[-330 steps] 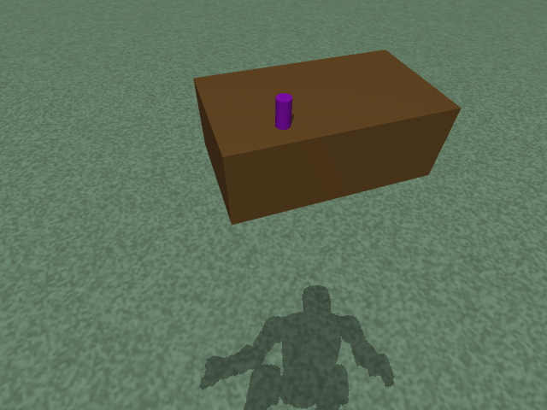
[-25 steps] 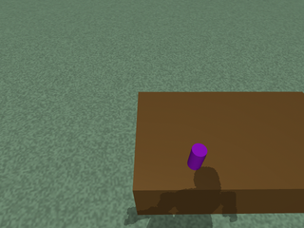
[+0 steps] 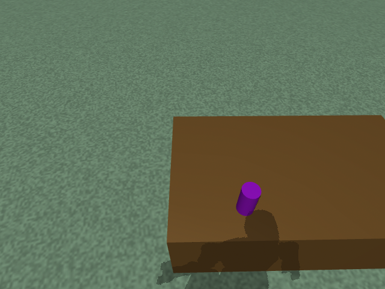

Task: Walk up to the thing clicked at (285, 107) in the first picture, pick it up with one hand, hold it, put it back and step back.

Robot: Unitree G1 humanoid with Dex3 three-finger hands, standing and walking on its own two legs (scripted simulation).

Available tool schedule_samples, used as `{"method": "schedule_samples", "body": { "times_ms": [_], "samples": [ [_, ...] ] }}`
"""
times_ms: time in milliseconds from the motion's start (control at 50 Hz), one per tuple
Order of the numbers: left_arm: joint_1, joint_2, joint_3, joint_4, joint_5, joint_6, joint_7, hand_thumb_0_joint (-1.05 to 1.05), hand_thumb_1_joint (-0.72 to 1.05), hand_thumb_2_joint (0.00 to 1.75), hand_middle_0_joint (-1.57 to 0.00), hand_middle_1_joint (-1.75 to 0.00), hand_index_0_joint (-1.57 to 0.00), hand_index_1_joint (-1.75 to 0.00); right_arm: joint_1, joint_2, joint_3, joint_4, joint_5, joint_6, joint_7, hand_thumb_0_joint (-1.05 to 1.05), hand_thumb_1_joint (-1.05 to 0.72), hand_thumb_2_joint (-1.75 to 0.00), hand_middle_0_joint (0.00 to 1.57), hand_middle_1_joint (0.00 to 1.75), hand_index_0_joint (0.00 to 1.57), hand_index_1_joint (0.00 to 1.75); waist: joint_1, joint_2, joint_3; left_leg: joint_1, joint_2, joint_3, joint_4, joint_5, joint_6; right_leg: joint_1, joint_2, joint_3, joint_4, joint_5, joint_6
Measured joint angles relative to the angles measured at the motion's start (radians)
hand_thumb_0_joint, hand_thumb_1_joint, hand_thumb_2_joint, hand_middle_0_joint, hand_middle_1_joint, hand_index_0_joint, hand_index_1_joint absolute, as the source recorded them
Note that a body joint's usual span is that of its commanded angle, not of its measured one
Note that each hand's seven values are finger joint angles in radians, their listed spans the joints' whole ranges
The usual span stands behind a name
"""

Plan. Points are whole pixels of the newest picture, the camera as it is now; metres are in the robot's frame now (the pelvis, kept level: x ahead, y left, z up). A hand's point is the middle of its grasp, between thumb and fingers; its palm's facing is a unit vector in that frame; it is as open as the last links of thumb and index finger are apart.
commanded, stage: stand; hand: right
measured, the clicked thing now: (247, 199) +0.48 -0.20 -0.30
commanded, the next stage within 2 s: go down in 0.20 s
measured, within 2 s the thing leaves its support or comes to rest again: neither
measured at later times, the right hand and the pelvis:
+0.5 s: hand out of the picture +0.14 -0.25 -0.16, palm faces +0.06 +0.95 -0.31, open 10.0 cm; pelvis -0.02 +0.00 -0.01, yaw -2 degrees
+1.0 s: hand out of the picture +0.14 -0.26 -0.15, palm faces +0.06 +0.95 -0.32, open 17.2 cm; pelvis +0.00 -0.01 -0.04, yaw -3 degrees
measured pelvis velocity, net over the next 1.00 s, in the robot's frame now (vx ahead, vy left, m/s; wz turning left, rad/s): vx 0.00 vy -0.01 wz -0.05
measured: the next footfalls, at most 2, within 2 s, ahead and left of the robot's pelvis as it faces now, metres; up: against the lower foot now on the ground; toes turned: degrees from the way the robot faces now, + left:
none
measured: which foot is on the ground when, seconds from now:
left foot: down 0.00-1.00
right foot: down 0.00-1.00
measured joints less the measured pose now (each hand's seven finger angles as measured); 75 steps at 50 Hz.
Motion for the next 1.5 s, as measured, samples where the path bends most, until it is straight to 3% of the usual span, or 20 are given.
{"method": "schedule_samples", "body": {
  "times_ms": [320, 400, 440, 520, 580, 680, 820, 920, 1180, 1500],
  "samples": [
    [-0.003, 0.001, 0.000, -0.003, -0.001, 0.001, 0.000, 0.01, 0.90, 0.89, -0.20, -0.30, -0.20, -0.30, 0.000, 0.000, -0.001, -0.002, 0.000, 0.001, -0.001, 0.01, -0.90, -0.90, 0.20, 0.30, 0.20, 0.29, -0.001, 0.000, 0.003, 0.002, 0.001, 0.003, 0.000, -0.004, -0.001, 0.001, 0.001, 0.003, 0.000, -0.003, -0.001],
    [-0.007, -0.014, 0.019, -0.141, -0.064, -0.048, 0.022, 0.01, 0.83, 0.82, -0.15, -0.24, -0.15, -0.24, -0.019, 0.019, -0.017, -0.144, 0.042, -0.005, -0.019, 0.01, -0.83, -0.83, 0.15, 0.24, 0.15, 0.24, 0.002, -0.005, 0.025, -0.090, 0.006, 0.013, 0.087, -0.032, -0.001, -0.108, 0.002, 0.016, 0.112, -0.040, -0.005],
    [-0.047, -0.025, 0.047, -0.184, -0.070, -0.062, 0.027, 0.01, 0.76, 0.75, -0.12, -0.19, -0.12, -0.20, -0.071, 0.029, -0.042, -0.151, 0.038, 0.011, -0.018, 0.01, -0.76, -0.75, 0.12, 0.20, 0.13, 0.19, 0.006, -0.008, 0.023, -0.157, 0.011, 0.017, 0.139, -0.047, -0.002, -0.180, 0.004, 0.023, 0.171, -0.056, -0.006],
    [-0.091, -0.038, 0.094, -0.253, -0.048, -0.080, 0.035, 0.01, 0.56, 0.54, -0.08, -0.13, -0.08, -0.12, -0.144, 0.037, -0.095, -0.188, 0.003, 0.095, 0.009, 0.01, -0.56, -0.55, 0.09, 0.13, 0.09, 0.13, 0.003, -0.012, -0.007, -0.260, 0.016, 0.027, 0.217, -0.071, -0.001, -0.293, 0.006, 0.036, 0.261, -0.084, -0.008],
    [-0.057, -0.047, 0.106, -0.314, -0.040, -0.087, 0.028, 0.01, 0.39, 0.39, -0.06, -0.10, -0.07, -0.09, -0.093, 0.030, -0.111, -0.302, -0.010, 0.164, 0.043, 0.01, -0.40, -0.40, 0.08, 0.10, 0.07, 0.09, 0.004, -0.015, -0.033, -0.273, 0.016, 0.034, 0.226, -0.081, -0.001, -0.312, 0.006, 0.043, 0.276, -0.094, -0.008],
    [0.023, -0.054, 0.108, -0.367, -0.038, -0.068, 0.014, 0.01, 0.10, 0.22, -0.05, -0.07, -0.07, -0.06, 0.001, 0.007, -0.099, -0.423, -0.021, 0.274, 0.068, 0.00, -0.13, -0.24, 0.07, 0.07, 0.06, 0.06, 0.006, -0.022, -0.077, -0.293, 0.016, 0.045, 0.254, -0.107, -0.002, -0.342, 0.004, 0.056, 0.316, -0.123, -0.008],
    [0.072, -0.059, 0.115, -0.433, -0.022, -0.094, 0.036, 0.01, -0.27, 0.10, -0.06, -0.06, -0.07, -0.06, 0.066, 0.011, -0.112, -0.547, -0.023, 0.296, 0.060, 0.00, 0.24, -0.12, 0.04, 0.06, 0.05, 0.06, 0.004, -0.026, -0.080, -0.366, 0.020, 0.048, 0.355, -0.159, -0.005, -0.417, 0.004, 0.062, 0.421, -0.176, -0.010],
    [0.097, -0.065, 0.106, -0.493, -0.018, -0.110, 0.056, 0.00, -0.42, 0.07, -0.07, -0.06, -0.07, -0.06, 0.099, 0.014, -0.118, -0.633, -0.018, 0.309, 0.058, 0.00, 0.39, -0.08, 0.03, 0.06, 0.04, 0.06, 0.005, -0.027, -0.102, -0.399, 0.021, 0.049, 0.403, -0.187, -0.006, -0.450, 0.004, 0.065, 0.470, -0.205, -0.011],
    [0.173, -0.075, 0.094, -0.629, -0.028, -0.097, 0.068, 0.00, -0.52, 0.05, -0.07, -0.06, -0.07, -0.06, 0.180, -0.007, -0.133, -0.804, -0.003, 0.415, 0.085, 0.00, 0.56, -0.05, 0.02, 0.06, 0.04, 0.06, 0.007, -0.031, -0.148, -0.456, 0.022, 0.056, 0.489, -0.239, -0.008, -0.512, 0.002, 0.074, 0.561, -0.258, -0.010],
    [0.250, -0.086, 0.067, -0.786, -0.038, -0.088, 0.101, 0.00, -0.52, 0.05, -0.06, -0.06, -0.07, -0.06, 0.210, -0.031, -0.178, -0.922, 0.010, 0.455, 0.111, -0.01, 0.56, -0.04, 0.03, 0.06, 0.04, 0.06, 0.006, -0.024, -0.168, -0.515, 0.025, 0.065, 0.564, -0.268, -0.003, -0.573, 0.004, 0.087, 0.633, -0.282, -0.005]
  ]
}}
